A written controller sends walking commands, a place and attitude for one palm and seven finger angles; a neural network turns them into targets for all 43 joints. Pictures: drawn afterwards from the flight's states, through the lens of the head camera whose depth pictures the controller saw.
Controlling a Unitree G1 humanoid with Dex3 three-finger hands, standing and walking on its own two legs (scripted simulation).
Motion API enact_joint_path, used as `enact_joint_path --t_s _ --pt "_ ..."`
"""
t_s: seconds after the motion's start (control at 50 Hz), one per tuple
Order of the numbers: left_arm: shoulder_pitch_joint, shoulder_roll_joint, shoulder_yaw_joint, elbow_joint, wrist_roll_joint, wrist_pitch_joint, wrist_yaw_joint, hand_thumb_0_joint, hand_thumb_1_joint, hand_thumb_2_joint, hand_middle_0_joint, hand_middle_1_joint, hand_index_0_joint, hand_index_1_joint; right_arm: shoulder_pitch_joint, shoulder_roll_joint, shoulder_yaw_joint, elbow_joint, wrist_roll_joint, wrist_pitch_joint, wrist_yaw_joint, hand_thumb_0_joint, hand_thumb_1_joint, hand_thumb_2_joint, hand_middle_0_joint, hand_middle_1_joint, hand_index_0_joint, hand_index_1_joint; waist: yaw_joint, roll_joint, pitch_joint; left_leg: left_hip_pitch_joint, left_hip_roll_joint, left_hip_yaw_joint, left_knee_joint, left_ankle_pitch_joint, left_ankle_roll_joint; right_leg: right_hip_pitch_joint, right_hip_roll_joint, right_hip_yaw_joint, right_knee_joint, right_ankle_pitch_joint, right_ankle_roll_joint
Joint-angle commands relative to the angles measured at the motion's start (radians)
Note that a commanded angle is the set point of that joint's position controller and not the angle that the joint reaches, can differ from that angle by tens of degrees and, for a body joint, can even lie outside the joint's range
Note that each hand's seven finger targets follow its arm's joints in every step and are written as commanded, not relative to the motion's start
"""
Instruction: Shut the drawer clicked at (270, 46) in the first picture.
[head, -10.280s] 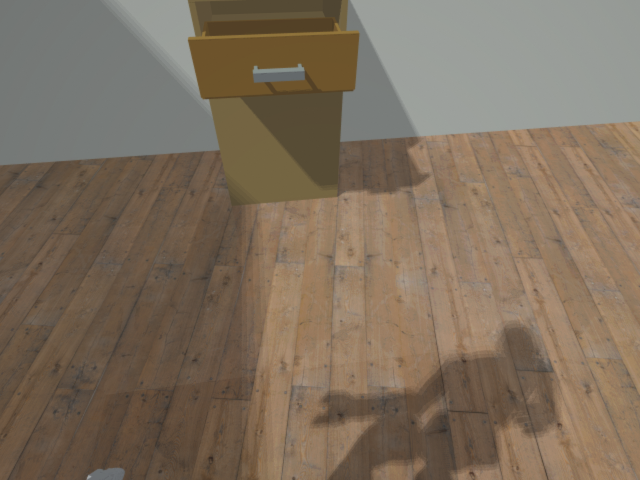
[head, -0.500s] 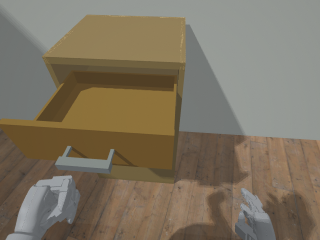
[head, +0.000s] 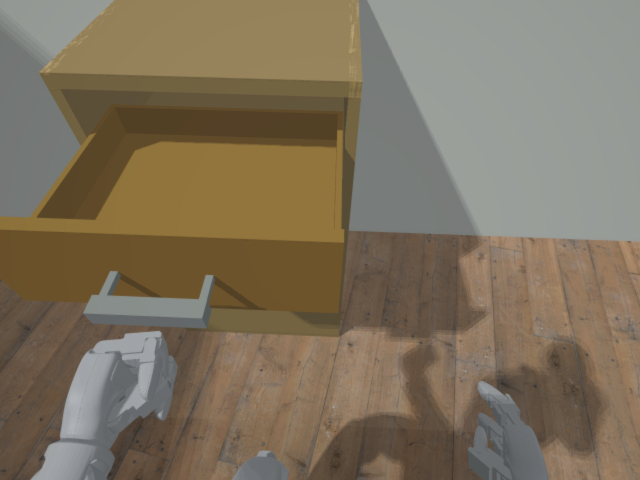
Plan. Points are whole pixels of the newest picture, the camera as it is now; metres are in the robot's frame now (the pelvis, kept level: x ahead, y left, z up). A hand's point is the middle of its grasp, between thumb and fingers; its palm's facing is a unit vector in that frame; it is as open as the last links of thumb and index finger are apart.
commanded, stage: bring the fist close to the handle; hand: left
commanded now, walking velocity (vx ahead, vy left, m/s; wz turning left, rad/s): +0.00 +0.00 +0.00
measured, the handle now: (155, 296) +0.32 +0.22 +0.06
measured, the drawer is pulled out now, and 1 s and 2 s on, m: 0.30 0.29 0.16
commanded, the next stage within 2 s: push the drawer shut in 0.46 s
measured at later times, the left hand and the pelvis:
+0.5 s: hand (178, 377) +0.22 +0.17 +0.06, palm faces +0.00 -1.00 -0.08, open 3.3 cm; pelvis +0.00 -0.01 -0.01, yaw +0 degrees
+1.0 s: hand (175, 353) +0.25 +0.18 +0.06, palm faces -0.01 -1.00 -0.07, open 3.1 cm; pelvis +0.00 -0.01 -0.01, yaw +0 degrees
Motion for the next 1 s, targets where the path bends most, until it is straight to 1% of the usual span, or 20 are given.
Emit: enact_joint_path --t_s 0.0,0.04,0.1,0.12,0.18,0.2,0.24,0.3,0.32,0.34,0.38,0.4,0.42,0.54,0.6,0.64,0.7,0.74,0.82,0.98 --pt "-0.063 0.124 0.096 -0.163 -0.020 -0.084 0.005 0.000 0.900 0.900 -1.400 -1.600 -1.400 -1.600 -0.078 -0.130 -0.059 -0.158 0.005 -0.040 -0.007 0.000 -0.900 -0.900 0.200 0.300 0.200 0.300 -0.001 -0.016 -0.137 0.190 -0.028 0.028 -0.117 0.099 0.050 -0.091 0.035 -0.027 -0.153 0.203 -0.022" --pt "-0.093 0.112 0.082 -0.159 -0.024 -0.095 0.000 0.000 0.900 0.900 -1.400 -1.600 -1.400 -1.600 -0.075 -0.131 -0.059 -0.162 0.005 -0.036 -0.005 0.000 -0.900 -0.900 0.200 0.300 0.200 0.300 -0.008 -0.004 -0.153 0.184 -0.028 0.030 -0.101 0.105 0.050 -0.108 0.033 -0.025 -0.137 0.211 -0.021" --pt "-0.078 0.152 0.117 -0.188 -0.027 -0.101 0.002 0.000 0.900 0.900 -1.400 -1.600 -1.400 -1.600 -0.076 -0.131 -0.062 -0.168 0.006 -0.027 -0.006 0.000 -0.900 -0.900 0.200 0.300 0.200 0.300 0.004 0.016 -0.187 0.194 -0.027 0.035 -0.098 0.121 0.052 -0.080 0.033 -0.017 -0.139 0.226 -0.023" --pt "-0.066 0.134 0.097 -0.201 -0.028 -0.100 0.001 0.000 0.900 0.900 -1.400 -1.600 -1.400 -1.600 -0.069 -0.129 -0.060 -0.176 0.008 -0.023 -0.006 0.000 -0.900 -0.900 0.200 0.300 0.200 0.300 0.000 0.029 -0.195 0.204 -0.027 0.036 -0.100 0.126 0.053 -0.085 0.033 -0.019 -0.139 0.229 -0.024" --pt "-0.102 0.124 0.078 -0.205 -0.035 -0.092 0.001 0.000 0.900 0.900 -1.400 -1.600 -1.400 -1.600 -0.068 -0.130 -0.057 -0.178 0.009 -0.020 -0.007 0.000 -0.900 -0.900 0.200 0.300 0.200 0.300 -0.015 0.019 -0.175 0.192 -0.029 0.035 -0.098 0.108 0.053 -0.095 0.032 -0.016 -0.147 0.215 -0.019" --pt "-0.089 0.148 0.110 -0.174 -0.028 -0.087 0.011 0.000 0.900 0.900 -1.400 -1.600 -1.400 -1.600 -0.070 -0.132 -0.060 -0.167 0.010 -0.014 -0.010 0.000 -0.900 -0.900 0.200 0.300 0.200 0.300 -0.013 -0.008 -0.159 0.182 -0.024 0.030 -0.099 0.102 0.054 -0.095 0.036 -0.018 -0.150 0.207 -0.020" --pt "-0.095 0.114 0.070 -0.183 -0.030 -0.084 0.007 0.000 0.900 0.900 -1.400 -1.600 -1.400 -1.600 -0.067 -0.131 -0.058 -0.178 0.012 -0.011 -0.008 0.000 -0.900 -0.900 0.200 0.300 0.200 0.300 -0.019 -0.001 -0.151 0.185 -0.026 0.032 -0.102 0.095 0.053 -0.108 0.034 -0.019 -0.150 0.203 -0.019" --pt "-0.060 0.131 0.085 -0.177 -0.022 -0.079 0.017 0.000 0.900 0.900 -1.400 -1.600 -1.400 -1.600 -0.071 -0.133 -0.059 -0.180 0.010 -0.006 -0.007 0.000 -0.900 -0.900 0.200 0.300 0.200 0.300 -0.006 0.012 -0.154 0.183 -0.028 0.031 -0.105 0.099 0.054 -0.092 0.034 -0.019 -0.151 0.205 -0.021" --pt "-0.056 0.110 0.065 -0.187 -0.024 -0.078 0.017 0.000 0.900 0.900 -1.400 -1.600 -1.400 -1.600 -0.063 -0.129 -0.058 -0.188 0.009 -0.003 -0.006 0.000 -0.900 -0.900 0.200 0.300 0.200 0.300 -0.010 0.007 -0.163 0.188 -0.029 0.036 -0.104 0.101 0.055 -0.095 0.032 -0.019 -0.150 0.210 -0.019" --pt "-0.076 0.128 0.080 -0.188 -0.023 -0.081 0.021 0.000 0.900 0.900 -1.400 -1.600 -1.400 -1.600 -0.060 -0.132 -0.060 -0.185 0.009 -0.002 -0.007 0.000 -0.900 -0.900 0.200 0.300 0.200 0.300 -0.014 -0.017 -0.166 0.187 -0.026 0.034 -0.102 0.108 0.054 -0.094 0.033 -0.018 -0.149 0.219 -0.018" --pt "-0.067 0.117 0.070 -0.200 -0.027 -0.087 0.021 0.000 0.900 0.900 -1.400 -1.600 -1.400 -1.600 -0.061 -0.129 -0.059 -0.190 0.009 -0.002 -0.004 0.000 -0.900 -0.900 0.200 0.300 0.200 0.300 -0.012 -0.006 -0.171 0.189 -0.029 0.036 -0.102 0.109 0.054 -0.089 0.032 -0.018 -0.148 0.220 -0.018" --pt "-0.047 0.150 0.111 -0.185 -0.021 -0.087 0.030 0.000 0.900 0.900 -1.400 -1.600 -1.400 -1.600 -0.066 -0.130 -0.064 -0.183 0.009 0.004 -0.007 0.000 -0.900 -0.900 0.200 0.300 0.200 0.300 -0.003 -0.012 -0.167 0.184 -0.027 0.036 -0.098 0.118 0.055 -0.080 0.034 -0.016 -0.149 0.231 -0.020" --pt "-0.037 0.128 0.092 -0.192 -0.022 -0.090 0.027 0.000 0.900 0.900 -1.400 -1.600 -1.400 -1.600 -0.060 -0.127 -0.062 -0.189 0.008 0.006 -0.005 0.000 -0.900 -0.900 0.200 0.300 0.200 0.300 -0.006 -0.016 -0.175 0.187 -0.029 0.040 -0.098 0.129 0.055 -0.078 0.032 -0.016 -0.143 0.248 -0.019" --pt "-0.024 0.132 0.109 -0.184 -0.037 -0.102 0.008 0.000 0.900 0.900 -1.400 -1.600 -1.400 -1.600 -0.063 -0.125 -0.066 -0.187 0.010 0.015 -0.004 0.000 -0.900 -0.900 0.200 0.300 0.200 0.300 -0.008 -0.023 -0.170 0.174 -0.030 0.046 -0.086 0.138 0.054 -0.070 0.029 -0.004 -0.149 0.273 -0.014" --pt "-0.098 0.164 0.127 -0.167 -0.040 -0.110 -0.002 0.000 0.900 0.900 -1.400 -1.600 -1.400 -1.600 -0.063 -0.133 -0.062 -0.170 0.010 0.014 -0.011 0.000 -0.900 -0.900 0.200 0.300 0.200 0.300 -0.023 -0.006 -0.147 0.167 -0.029 0.043 -0.075 0.121 0.056 -0.094 0.031 0.001 -0.155 0.252 -0.015" --pt "-0.159 0.144 0.107 -0.143 -0.048 -0.114 -0.014 0.000 0.900 0.900 -1.400 -1.600 -1.400 -1.600 -0.054 -0.138 -0.058 -0.166 0.010 0.007 -0.013 0.000 -0.900 -0.900 0.200 0.300 0.200 0.300 -0.038 -0.026 -0.146 0.162 -0.028 0.039 -0.071 0.104 0.056 -0.114 0.030 0.003 -0.155 0.231 -0.012" --pt "-0.212 0.163 0.110 -0.128 -0.050 -0.113 -0.027 0.000 0.900 0.900 -1.400 -1.600 -1.400 -1.600 -0.052 -0.146 -0.056 -0.158 0.011 -0.005 -0.017 0.000 -0.900 -0.900 0.200 0.300 0.200 0.300 -0.033 0.009 -0.167 0.179 -0.028 0.036 -0.070 0.111 0.058 -0.109 0.031 0.006 -0.154 0.234 -0.017" --pt "-0.203 0.159 0.112 -0.113 -0.054 -0.101 -0.033 0.000 0.900 0.900 -1.400 -1.600 -1.400 -1.600 -0.047 -0.147 -0.057 -0.162 0.011 -0.005 -0.017 0.000 -0.900 -0.900 0.200 0.300 0.200 0.300 -0.027 -0.012 -0.202 0.196 -0.028 0.038 -0.076 0.142 0.058 -0.087 0.030 0.003 -0.150 0.275 -0.015" --pt "-0.255 0.158 0.108 -0.081 -0.044 -0.076 -0.019 0.000 0.900 0.900 -1.400 -1.600 -1.400 -1.600 -0.049 -0.148 -0.052 -0.162 0.010 0.001 -0.014 0.000 -0.900 -0.900 0.200 0.300 0.200 0.300 -0.025 0.003 -0.184 0.199 -0.029 0.035 -0.094 0.134 0.057 -0.091 0.030 -0.004 -0.154 0.264 -0.017" --pt "-0.473 0.174 0.103 -0.019 -0.034 -0.091 -0.006 0.000 0.900 0.900 -1.400 -1.600 -1.400 -1.600 -0.044 -0.161 -0.046 -0.134 0.010 0.000 -0.018 0.000 -0.900 -0.900 0.200 0.300 0.200 0.300 -0.054 0.004 -0.172 0.191 -0.026 0.031 -0.091 0.067 0.056 -0.140 0.031 0.004 -0.166 0.175 -0.015"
